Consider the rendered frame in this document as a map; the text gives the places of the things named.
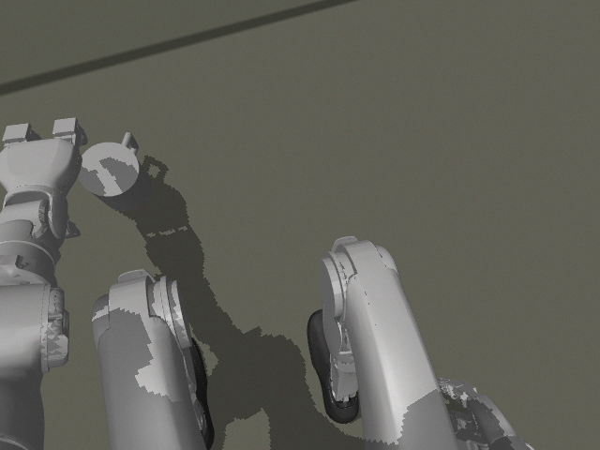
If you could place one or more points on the left robot foot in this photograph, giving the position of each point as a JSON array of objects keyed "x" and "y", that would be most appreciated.
[{"x": 207, "y": 431}]

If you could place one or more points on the right robot hand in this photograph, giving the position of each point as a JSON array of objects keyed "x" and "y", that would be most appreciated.
[{"x": 485, "y": 422}]

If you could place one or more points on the left robot hand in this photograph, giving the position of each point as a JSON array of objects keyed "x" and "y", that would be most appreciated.
[{"x": 53, "y": 163}]

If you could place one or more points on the mug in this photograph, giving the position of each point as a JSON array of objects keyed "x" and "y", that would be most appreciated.
[{"x": 113, "y": 174}]

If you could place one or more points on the left robot arm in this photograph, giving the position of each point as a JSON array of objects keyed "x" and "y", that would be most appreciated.
[{"x": 34, "y": 325}]

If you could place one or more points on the right robot foot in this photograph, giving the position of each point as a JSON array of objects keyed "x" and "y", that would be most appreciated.
[{"x": 339, "y": 411}]

